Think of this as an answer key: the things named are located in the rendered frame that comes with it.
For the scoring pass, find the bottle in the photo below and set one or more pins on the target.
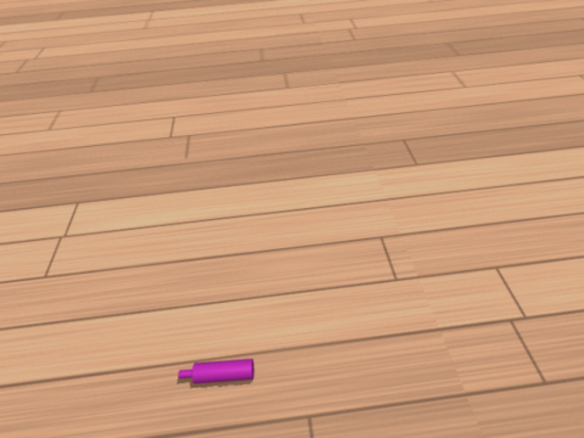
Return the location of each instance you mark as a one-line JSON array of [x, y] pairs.
[[216, 371]]

